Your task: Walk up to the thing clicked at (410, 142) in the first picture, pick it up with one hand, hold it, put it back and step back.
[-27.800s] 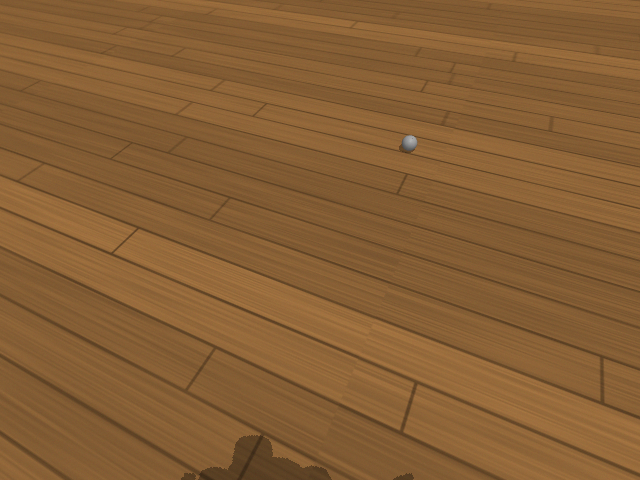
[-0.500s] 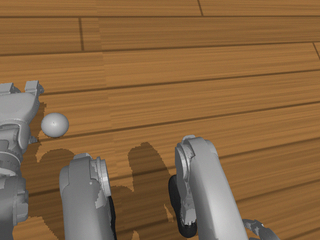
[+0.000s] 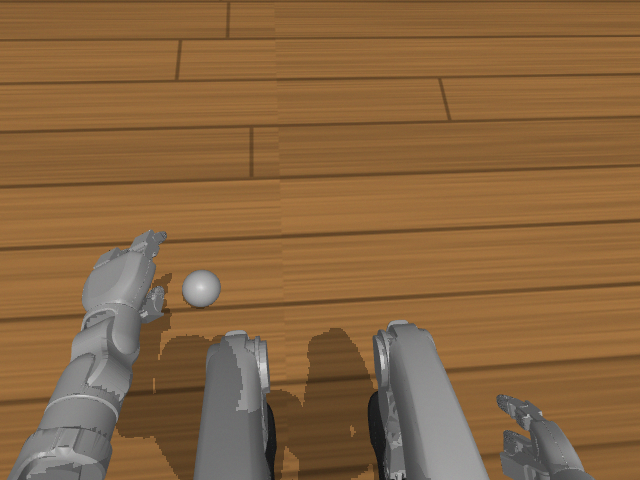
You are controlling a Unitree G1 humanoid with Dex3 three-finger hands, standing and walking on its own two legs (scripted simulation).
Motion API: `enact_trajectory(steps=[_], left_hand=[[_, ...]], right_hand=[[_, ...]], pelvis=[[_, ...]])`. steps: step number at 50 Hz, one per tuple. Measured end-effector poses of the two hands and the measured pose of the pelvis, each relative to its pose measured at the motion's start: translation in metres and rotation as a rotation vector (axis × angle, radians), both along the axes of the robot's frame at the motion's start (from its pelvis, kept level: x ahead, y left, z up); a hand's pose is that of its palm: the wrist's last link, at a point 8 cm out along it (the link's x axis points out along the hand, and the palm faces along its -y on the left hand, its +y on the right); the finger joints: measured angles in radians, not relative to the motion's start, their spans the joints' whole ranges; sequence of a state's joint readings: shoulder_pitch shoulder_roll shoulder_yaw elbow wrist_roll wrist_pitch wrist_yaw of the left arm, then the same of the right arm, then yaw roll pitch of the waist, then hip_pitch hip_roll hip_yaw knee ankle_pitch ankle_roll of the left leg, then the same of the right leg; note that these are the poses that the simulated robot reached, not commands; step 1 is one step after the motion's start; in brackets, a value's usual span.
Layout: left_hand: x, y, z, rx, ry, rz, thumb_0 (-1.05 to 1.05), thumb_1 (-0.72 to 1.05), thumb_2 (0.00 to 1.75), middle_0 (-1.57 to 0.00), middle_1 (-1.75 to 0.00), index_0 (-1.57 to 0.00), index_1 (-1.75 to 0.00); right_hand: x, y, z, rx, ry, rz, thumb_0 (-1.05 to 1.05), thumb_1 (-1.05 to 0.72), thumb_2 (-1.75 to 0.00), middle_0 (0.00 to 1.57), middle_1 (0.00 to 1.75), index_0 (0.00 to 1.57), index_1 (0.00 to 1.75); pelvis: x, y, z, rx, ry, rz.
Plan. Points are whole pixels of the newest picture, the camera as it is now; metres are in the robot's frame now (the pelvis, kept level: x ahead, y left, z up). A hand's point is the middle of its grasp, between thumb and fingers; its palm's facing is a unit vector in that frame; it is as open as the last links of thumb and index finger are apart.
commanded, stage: home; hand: left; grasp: from above
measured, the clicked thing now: (201, 288) +0.46 +0.26 -0.42
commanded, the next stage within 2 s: none
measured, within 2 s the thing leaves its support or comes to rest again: neither
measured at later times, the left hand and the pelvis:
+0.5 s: hand (85, 378) +0.25 +0.21 +0.10, palm faces -0.01 -0.92 -0.39, open 7.4 cm; pelvis +0.04 +0.00 +0.17, yaw +4 degrees
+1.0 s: hand out of the picture +0.22 +0.19 +0.21, palm faces +0.15 -0.97 -0.20, open 7.4 cm; pelvis +0.08 +0.00 +0.25, yaw +6 degrees
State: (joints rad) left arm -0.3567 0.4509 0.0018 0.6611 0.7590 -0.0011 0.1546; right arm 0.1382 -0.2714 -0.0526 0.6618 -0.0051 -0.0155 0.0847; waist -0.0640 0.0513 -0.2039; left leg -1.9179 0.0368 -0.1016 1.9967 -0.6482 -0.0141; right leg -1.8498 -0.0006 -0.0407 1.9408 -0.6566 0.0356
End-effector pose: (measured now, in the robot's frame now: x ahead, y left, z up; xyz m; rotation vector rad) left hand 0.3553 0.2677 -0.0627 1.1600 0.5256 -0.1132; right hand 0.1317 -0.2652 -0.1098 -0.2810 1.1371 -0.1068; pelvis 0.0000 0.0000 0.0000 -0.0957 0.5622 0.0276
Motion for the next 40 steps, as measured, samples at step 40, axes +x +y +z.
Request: enact_trajectory(steps=[40], left_hand=[[-0.148,-0.026,0.297,-0.808,0.051,0.703,0.01,0.91,0.9,-0.2,-0.3,-0.21,-0.3]], right_hand=[[0.096,0.036,0.295,-0.041,-0.519,-0.018,0.02,-0.9,-0.9,0.2,0.3,0.21,0.3]], pelvis=[[0.076,0.0,0.247,0.059,-0.362,0.072]])
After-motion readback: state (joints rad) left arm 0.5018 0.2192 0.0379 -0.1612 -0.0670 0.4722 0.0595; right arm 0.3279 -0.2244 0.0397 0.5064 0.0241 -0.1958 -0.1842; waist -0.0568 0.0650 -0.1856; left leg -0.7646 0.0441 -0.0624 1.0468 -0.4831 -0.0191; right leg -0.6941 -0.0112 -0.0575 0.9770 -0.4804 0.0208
